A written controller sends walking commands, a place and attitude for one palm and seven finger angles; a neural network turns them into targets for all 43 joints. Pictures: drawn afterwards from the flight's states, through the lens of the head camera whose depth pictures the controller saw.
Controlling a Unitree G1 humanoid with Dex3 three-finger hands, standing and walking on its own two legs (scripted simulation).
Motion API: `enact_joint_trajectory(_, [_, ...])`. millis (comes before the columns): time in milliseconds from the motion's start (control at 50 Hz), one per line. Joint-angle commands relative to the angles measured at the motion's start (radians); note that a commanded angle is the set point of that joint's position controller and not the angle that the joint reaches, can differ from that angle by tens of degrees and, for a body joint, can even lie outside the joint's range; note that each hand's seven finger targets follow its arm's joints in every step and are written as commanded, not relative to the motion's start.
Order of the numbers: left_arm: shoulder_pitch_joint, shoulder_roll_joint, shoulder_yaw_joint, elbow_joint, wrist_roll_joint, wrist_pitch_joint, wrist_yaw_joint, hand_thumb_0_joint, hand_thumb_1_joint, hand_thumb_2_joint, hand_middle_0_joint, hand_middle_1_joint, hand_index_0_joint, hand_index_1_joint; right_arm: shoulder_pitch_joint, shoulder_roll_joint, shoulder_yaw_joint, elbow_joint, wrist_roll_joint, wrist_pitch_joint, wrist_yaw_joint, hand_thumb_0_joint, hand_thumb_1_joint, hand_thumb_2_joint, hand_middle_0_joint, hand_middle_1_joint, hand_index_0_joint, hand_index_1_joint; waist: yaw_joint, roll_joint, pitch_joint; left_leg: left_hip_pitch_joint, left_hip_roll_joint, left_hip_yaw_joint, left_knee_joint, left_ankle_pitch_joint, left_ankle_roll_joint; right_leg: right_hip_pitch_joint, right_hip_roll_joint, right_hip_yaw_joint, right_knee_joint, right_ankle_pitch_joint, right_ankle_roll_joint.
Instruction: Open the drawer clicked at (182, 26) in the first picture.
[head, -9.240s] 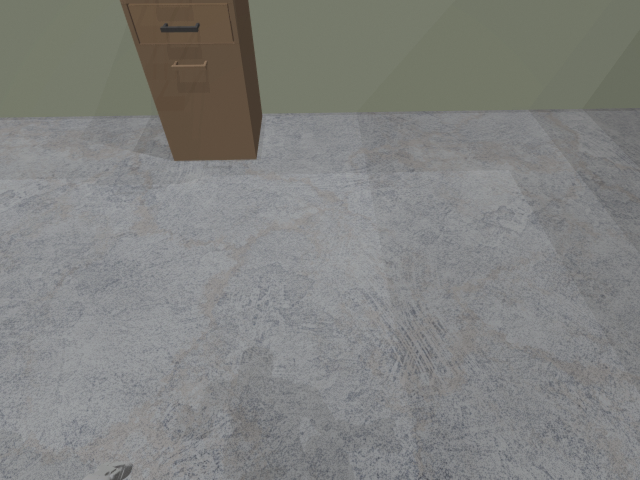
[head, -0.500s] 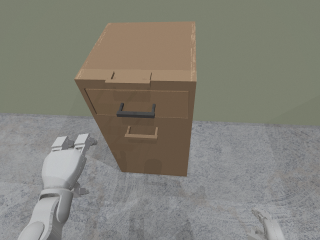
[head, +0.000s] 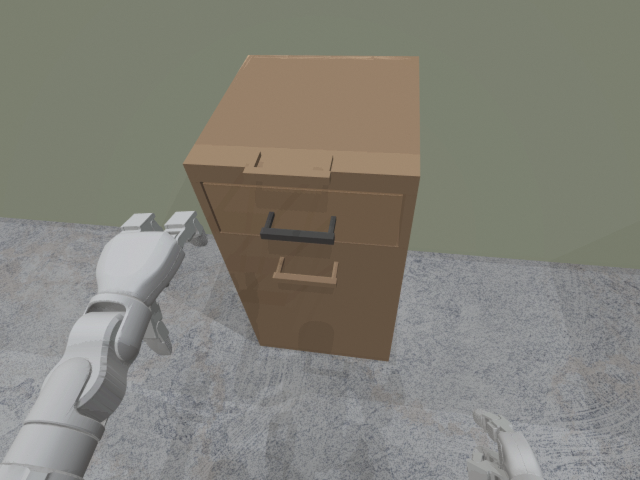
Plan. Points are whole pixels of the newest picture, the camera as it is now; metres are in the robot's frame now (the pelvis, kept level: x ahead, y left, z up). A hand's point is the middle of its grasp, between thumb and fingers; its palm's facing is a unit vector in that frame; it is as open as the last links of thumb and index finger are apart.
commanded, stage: raise the hand with hooked fingers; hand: left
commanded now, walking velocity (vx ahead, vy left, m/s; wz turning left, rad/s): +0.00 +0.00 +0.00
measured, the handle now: (299, 227) +0.57 +0.13 -0.09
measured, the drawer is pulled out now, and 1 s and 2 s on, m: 0.00 0.00 0.00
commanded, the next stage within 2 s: move the hooked fingers above the handle in 0.30 s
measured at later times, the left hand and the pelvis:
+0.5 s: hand (185, 297) +0.30 +0.22 +0.07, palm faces +0.01 -0.09 -1.00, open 13.8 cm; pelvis -0.01 -0.02 +0.00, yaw +0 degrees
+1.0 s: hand (236, 264) +0.39 +0.18 +0.02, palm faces -0.04 -0.07 -1.00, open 13.8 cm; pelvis +0.01 -0.02 -0.01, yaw -1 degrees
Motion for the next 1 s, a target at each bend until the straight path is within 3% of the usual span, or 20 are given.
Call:
enact_joint_trajectory(0, [-0.171,0.171,0.106,-0.201,-0.017,-0.030,0.012,0.000,-0.500,0.300,-0.300,-1.200,-0.300,-1.200,-0.081,-0.127,-0.058,-0.152,-0.002,-0.036,-0.004,0.000,-0.900,-0.900,0.200,0.300,0.200,0.300,-0.006,-0.070,-0.254,0.179,0.005,-0.068,-0.051,0.330,-0.011,0.024,0.051,0.023,-0.056,0.273,-0.032])
enact_joint_trajectory(80, [-0.186,0.205,0.147,-0.252,-0.007,-0.070,0.049,0.000,-0.500,0.300,-0.300,-1.200,-0.300,-1.200,-0.073,-0.126,-0.065,-0.150,-0.006,-0.044,-0.003,0.000,-0.900,-0.900,0.200,0.300,0.200,0.300,0.000,-0.030,-0.284,0.189,0.004,-0.077,-0.044,0.336,-0.013,0.017,0.051,0.025,-0.048,0.260,-0.036])
enact_joint_trajectory(140, [-0.199,0.232,0.182,-0.249,-0.005,-0.077,0.091,0.000,-0.500,0.300,-0.300,-1.200,-0.300,-1.200,-0.071,-0.130,-0.069,-0.143,-0.004,-0.047,-0.006,0.000,-0.900,-0.900,0.200,0.300,0.200,0.300,0.001,-0.047,-0.278,0.169,0.002,-0.074,-0.046,0.293,-0.012,0.013,0.053,0.026,-0.050,0.233,-0.037])
enact_joint_trajectory(200, [-0.209,0.219,0.168,-0.240,-0.001,-0.067,0.123,0.000,-0.500,0.300,-0.300,-1.200,-0.300,-1.200,-0.073,-0.126,-0.073,-0.134,0.000,-0.051,-0.008,0.000,-0.900,-0.900,0.200,0.300,0.200,0.300,0.000,-0.020,-0.297,0.176,-0.003,-0.064,-0.042,0.282,-0.009,0.008,0.048,0.032,-0.047,0.239,-0.036])
enact_joint_trajectory(220, [-0.207,0.213,0.165,-0.230,-0.002,-0.058,0.129,0.000,-0.500,0.300,-0.300,-1.200,-0.300,-1.200,-0.071,-0.126,-0.075,-0.129,0.001,-0.051,-0.008,0.000,-0.900,-0.900,0.200,0.300,0.200,0.300,-0.003,-0.040,-0.295,0.174,-0.003,-0.060,-0.040,0.288,-0.008,0.011,0.048,0.032,-0.048,0.252,-0.035])
enact_joint_trajectory(340, [-0.190,0.183,0.114,-0.181,-0.010,-0.011,0.098,0.000,-0.500,0.300,-0.300,-1.200,-0.300,-1.200,-0.091,-0.130,-0.069,-0.130,0.011,-0.049,-0.013,0.000,-0.900,-0.900,0.200,0.300,0.200,0.300,-0.016,-0.073,-0.246,0.143,-0.009,-0.049,-0.057,0.214,-0.001,0.017,0.047,0.042,-0.074,0.215,-0.028])
enact_joint_trajectory(420, [-0.222,0.178,0.097,-0.157,-0.007,-0.024,0.076,0.000,-0.500,0.300,-0.300,-1.200,-0.300,-1.200,-0.085,-0.125,-0.061,-0.124,0.008,-0.050,-0.021,0.000,-0.900,-0.900,0.200,0.300,0.200,0.300,-0.023,-0.095,-0.229,0.133,-0.015,-0.043,-0.052,0.200,0.003,0.010,0.043,0.045,-0.076,0.220,-0.024])
enact_joint_trajectory(480, [-0.322,0.172,0.082,-0.093,0.005,-0.046,0.079,0.000,-0.500,0.300,-0.300,-1.200,-0.300,-1.200,-0.069,-0.125,-0.061,-0.109,0.008,-0.054,-0.028,0.000,-0.900,-0.900,0.200,0.300,0.200,0.300,-0.037,-0.103,-0.205,0.115,-0.016,-0.040,-0.046,0.157,0.003,-0.026,0.043,0.046,-0.078,0.177,-0.024])
enact_joint_trajectory(540, [-0.433,0.164,0.062,-0.051,0.027,-0.068,0.100,0.000,-0.500,0.300,-0.300,-1.200,-0.300,-1.200,-0.052,-0.123,-0.065,-0.098,0.005,-0.060,-0.032,0.000,-0.900,-0.900,0.200,0.300,0.200,0.300,-0.047,-0.081,-0.241,0.119,-0.021,-0.040,-0.025,0.153,0.003,-0.050,0.044,0.052,-0.067,0.171,-0.025])
enact_joint_trajectory(600, [-0.460,0.166,0.072,-0.003,0.040,-0.081,0.131,0.000,-0.500,0.300,-0.300,-1.200,-0.300,-1.200,-0.035,-0.116,-0.072,-0.091,0.004,-0.062,-0.034,0.000,-0.900,-0.900,0.200,0.300,0.200,0.300,-0.040,-0.068,-0.300,0.113,-0.024,-0.037,-0.001,0.182,0.005,-0.036,0.042,0.058,-0.042,0.214,-0.027])
enact_joint_trajectory(680, [-0.514,0.164,0.072,0.138,0.050,-0.059,0.151,0.000,-0.500,0.300,-0.300,-1.200,-0.300,-1.200,-0.012,-0.121,-0.075,-0.076,0.010,-0.056,-0.035,0.000,-0.900,-0.900,0.200,0.300,0.200,0.300,-0.050,-0.093,-0.279,0.053,-0.024,-0.032,0.016,0.166,0.004,-0.054,0.041,0.058,-0.026,0.222,-0.026])
enact_joint_trajectory(760, [-0.554,0.164,0.065,0.180,0.061,-0.055,0.159,0.000,-0.500,0.300,-0.300,-1.200,-0.300,-1.200,0.018,-0.127,-0.087,-0.077,0.007,-0.049,-0.033,0.000,-0.900,-0.900,0.200,0.300,0.200,0.300,-0.049,-0.085,-0.359,0.048,-0.026,-0.028,0.040,0.215,0.007,-0.027,0.041,0.065,0.001,0.297,-0.027])
enact_joint_trajectory(820, [-0.563,0.116,0.029,0.200,0.057,-0.064,0.161,0.000,-0.500,0.300,-0.300,-1.200,-0.300,-1.200,0.042,-0.130,-0.096,-0.078,0.008,-0.042,-0.029,0.000,-0.900,-0.900,0.200,0.300,0.200,0.300,-0.063,-0.093,-0.371,0.040,-0.026,-0.030,0.056,0.242,0.008,-0.045,0.045,0.058,0.020,0.336,-0.028])
enact_joint_trajectory(860, [-0.591,0.137,0.047,0.228,0.066,-0.071,0.168,0.000,-0.500,0.300,-0.300,-1.200,-0.300,-1.200,0.063,-0.136,-0.103,-0.072,0.007,-0.041,-0.027,0.000,-0.900,-0.900,0.200,0.300,0.200,0.300,-0.071,-0.114,-0.366,0.026,-0.022,-0.030,0.066,0.244,0.009,-0.058,0.047,0.060,0.026,0.339,-0.026])
enact_joint_trajectory(900, [-0.604,0.114,0.034,0.236,0.071,-0.077,0.182,0.000,-0.500,0.300,-0.300,-1.200,-0.300,-1.200,0.082,-0.135,-0.109,-0.068,0.005,-0.038,-0.024,0.000,-0.900,-0.900,0.200,0.300,0.200,0.300,-0.074,-0.106,-0.390,0.029,-0.023,-0.030,0.077,0.270,0.010,-0.063,0.048,0.057,0.040,0.365,-0.028])
enact_joint_trajectory(940, [-0.595,0.160,0.084,0.262,0.080,-0.082,0.200,0.000,-0.500,0.300,-0.300,-1.200,-0.300,-1.200,0.093,-0.141,-0.115,-0.061,0.002,-0.034,-0.024,0.000,-0.900,-0.900,0.200,0.300,0.200,0.300,-0.065,-0.110,-0.408,0.011,-0.023,-0.030,0.088,0.286,0.009,-0.050,0.052,0.061,0.049,0.388,-0.030])
enact_joint_trajectory(980, [-0.642,0.136,0.062,0.286,0.087,-0.081,0.222,0.000,-0.500,0.300,-0.300,-1.200,-0.300,-1.200,0.109,-0.139,-0.118,-0.050,0.004,-0.031,-0.021,0.000,-0.900,-0.900,0.200,0.300,0.200,0.300,-0.080,-0.098,-0.402,0.004,-0.022,-0.026,0.096,0.288,0.008,-0.076,0.051,0.058,0.060,0.391,-0.030])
